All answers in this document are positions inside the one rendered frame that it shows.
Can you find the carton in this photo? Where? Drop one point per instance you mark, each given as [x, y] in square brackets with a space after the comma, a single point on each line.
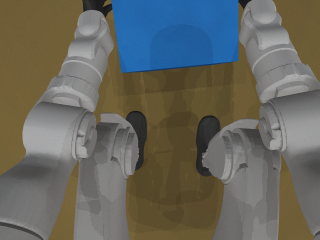
[154, 35]

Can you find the robot right forearm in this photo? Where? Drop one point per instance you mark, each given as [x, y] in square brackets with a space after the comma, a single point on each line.
[271, 55]

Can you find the right robot upper arm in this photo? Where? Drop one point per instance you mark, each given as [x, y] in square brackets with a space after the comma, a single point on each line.
[290, 124]

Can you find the robot left forearm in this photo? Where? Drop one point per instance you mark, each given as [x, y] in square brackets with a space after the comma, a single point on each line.
[83, 69]

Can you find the right robot hand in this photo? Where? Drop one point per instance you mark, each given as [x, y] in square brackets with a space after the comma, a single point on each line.
[243, 3]

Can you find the robot right shin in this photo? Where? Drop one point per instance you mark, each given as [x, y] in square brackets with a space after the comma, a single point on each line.
[245, 123]

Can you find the left robot upper arm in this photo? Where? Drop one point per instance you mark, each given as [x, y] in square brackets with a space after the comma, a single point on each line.
[56, 136]

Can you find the left robot hand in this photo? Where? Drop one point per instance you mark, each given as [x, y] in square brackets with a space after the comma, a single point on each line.
[97, 5]

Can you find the left robot foot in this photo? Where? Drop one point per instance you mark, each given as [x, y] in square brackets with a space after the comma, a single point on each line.
[139, 123]

